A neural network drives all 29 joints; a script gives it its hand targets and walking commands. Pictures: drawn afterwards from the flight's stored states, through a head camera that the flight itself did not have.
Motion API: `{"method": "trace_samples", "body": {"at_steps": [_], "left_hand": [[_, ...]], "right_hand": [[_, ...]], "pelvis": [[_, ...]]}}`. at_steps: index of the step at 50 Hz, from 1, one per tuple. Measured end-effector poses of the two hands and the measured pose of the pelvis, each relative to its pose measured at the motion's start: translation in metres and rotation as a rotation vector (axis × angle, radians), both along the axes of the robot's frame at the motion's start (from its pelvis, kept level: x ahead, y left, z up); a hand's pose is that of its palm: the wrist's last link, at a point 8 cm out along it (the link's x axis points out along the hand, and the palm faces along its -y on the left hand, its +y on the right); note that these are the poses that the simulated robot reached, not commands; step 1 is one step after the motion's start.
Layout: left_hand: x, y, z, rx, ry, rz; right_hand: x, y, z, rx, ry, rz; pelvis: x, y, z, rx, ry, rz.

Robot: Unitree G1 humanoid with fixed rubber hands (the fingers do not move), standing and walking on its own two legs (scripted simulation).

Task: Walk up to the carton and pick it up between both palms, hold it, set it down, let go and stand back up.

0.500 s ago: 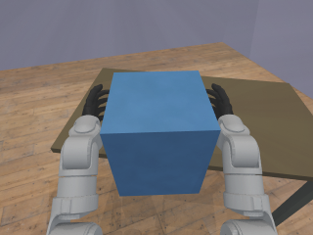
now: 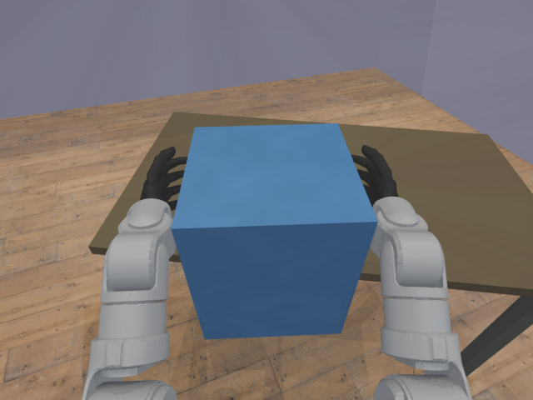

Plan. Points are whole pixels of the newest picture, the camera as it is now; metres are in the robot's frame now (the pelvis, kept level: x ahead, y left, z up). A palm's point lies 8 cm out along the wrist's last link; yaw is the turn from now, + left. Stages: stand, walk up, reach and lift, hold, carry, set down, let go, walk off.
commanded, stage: hold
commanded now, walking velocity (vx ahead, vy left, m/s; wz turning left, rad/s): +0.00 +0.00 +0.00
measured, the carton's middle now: (269, 233) +0.35 -0.01 +0.11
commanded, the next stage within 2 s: none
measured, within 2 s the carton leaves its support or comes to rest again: neither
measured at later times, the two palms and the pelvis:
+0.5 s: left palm (149, 204) +0.35 +0.15 +0.18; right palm (376, 196) +0.35 -0.15 +0.18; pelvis +0.01 +0.00 +0.00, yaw +0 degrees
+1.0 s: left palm (158, 202) +0.36 +0.14 +0.17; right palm (375, 196) +0.36 -0.16 +0.17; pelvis +0.01 +0.00 +0.00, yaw +0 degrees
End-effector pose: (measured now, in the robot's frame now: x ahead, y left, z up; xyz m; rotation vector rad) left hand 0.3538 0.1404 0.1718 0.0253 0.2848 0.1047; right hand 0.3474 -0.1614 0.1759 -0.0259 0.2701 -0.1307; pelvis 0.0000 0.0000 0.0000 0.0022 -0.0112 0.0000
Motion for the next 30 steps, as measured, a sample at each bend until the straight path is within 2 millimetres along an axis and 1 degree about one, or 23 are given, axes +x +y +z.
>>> {"method": "trace_samples", "body": {"at_steps": [8, 13, 16, 18, 26, 30], "left_hand": [[0.007, 0.0, 0.007, 0.003, -0.027, 0.002], [0.009, 0.002, 0.0, 0.008, -0.001, 0.005], [0.007, 0.003, -0.004, 0.017, 0.001, 0.009], [0.004, 0.004, -0.004, 0.019, -0.01, 0.015], [-0.009, 0.007, 0.007, 0.017, -0.042, 0.033], [-0.008, 0.005, -0.001, 0.024, 0.013, 0.027]], "right_hand": [[0.008, 0.0, 0.006, -0.01, -0.027, 0.007], [0.011, 0.001, 0.0, -0.015, -0.001, 0.013], [0.011, 0.003, -0.004, -0.019, 0.002, 0.019], [0.009, 0.005, -0.005, -0.016, -0.009, 0.021], [0.002, 0.008, 0.007, -0.012, -0.041, 0.033], [0.002, 0.005, -0.002, -0.003, 0.013, 0.033]], "pelvis": [[0.001, 0.0, 0.0, 0.0, 0.019, -0.006], [0.004, -0.001, 0.0, 0.0, 0.013, -0.003], [0.006, -0.002, 0.0, 0.0, 0.011, -0.004], [0.007, -0.002, 0.001, -0.001, 0.011, -0.003], [0.008, -0.004, 0.001, -0.001, -0.008, 0.006], [0.005, -0.004, 0.0, -0.001, -0.019, 0.007]]}}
